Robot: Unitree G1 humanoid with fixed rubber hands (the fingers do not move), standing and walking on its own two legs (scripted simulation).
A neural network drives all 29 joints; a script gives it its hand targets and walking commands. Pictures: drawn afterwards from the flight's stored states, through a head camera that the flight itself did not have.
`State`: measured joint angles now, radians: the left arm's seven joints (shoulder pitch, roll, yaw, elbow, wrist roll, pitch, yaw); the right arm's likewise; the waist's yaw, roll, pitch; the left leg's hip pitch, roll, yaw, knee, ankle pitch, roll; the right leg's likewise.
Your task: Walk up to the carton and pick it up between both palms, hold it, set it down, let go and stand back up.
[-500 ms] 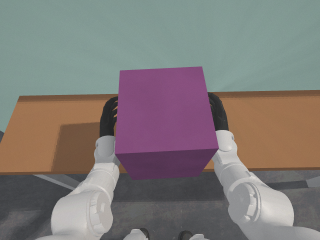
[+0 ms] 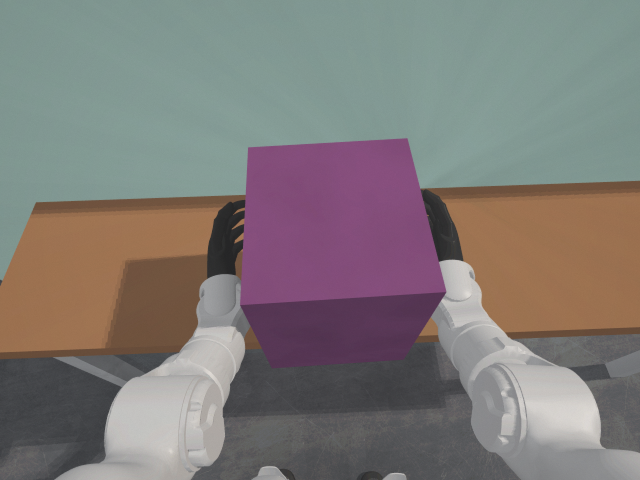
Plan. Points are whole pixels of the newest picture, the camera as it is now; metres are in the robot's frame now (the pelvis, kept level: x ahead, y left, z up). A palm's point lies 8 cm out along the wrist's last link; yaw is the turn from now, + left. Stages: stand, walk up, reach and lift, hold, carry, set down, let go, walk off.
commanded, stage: reach and lift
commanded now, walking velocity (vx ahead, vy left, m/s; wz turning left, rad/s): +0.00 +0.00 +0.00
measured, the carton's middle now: (333, 263) +0.40 +0.01 -0.02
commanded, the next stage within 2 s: none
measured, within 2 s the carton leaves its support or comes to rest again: leaves its support in 0.04 s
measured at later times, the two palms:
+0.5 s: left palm (203, 212) +0.40 +0.15 +0.11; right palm (472, 197) +0.41 -0.14 +0.12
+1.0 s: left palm (182, 196) +0.39 +0.16 +0.15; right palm (474, 190) +0.39 -0.13 +0.15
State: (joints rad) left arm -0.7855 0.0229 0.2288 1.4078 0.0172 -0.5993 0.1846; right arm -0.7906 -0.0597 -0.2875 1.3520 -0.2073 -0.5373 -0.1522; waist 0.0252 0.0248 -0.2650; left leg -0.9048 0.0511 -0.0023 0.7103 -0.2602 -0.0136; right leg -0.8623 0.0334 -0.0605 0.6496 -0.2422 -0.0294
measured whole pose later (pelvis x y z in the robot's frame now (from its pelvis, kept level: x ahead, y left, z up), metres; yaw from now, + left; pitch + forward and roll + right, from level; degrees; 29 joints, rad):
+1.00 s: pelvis +0.01 +0.00 +0.04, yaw +3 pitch +2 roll -1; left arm -0.64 0.00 0.21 0.73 0.16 0.13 0.12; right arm -0.64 -0.02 -0.12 0.80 0.05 0.07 -0.17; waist -0.03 -0.03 -0.08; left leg -0.24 0.01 -0.03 0.36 -0.15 -0.01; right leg -0.18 0.02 -0.06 0.30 -0.15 -0.02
